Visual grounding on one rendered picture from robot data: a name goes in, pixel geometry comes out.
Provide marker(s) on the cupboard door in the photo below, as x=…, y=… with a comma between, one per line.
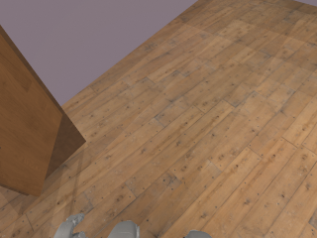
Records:
x=29, y=123

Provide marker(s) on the robot left thigh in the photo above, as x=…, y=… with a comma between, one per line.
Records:
x=125, y=229

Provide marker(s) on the robot left hand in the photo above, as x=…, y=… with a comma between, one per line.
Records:
x=65, y=229

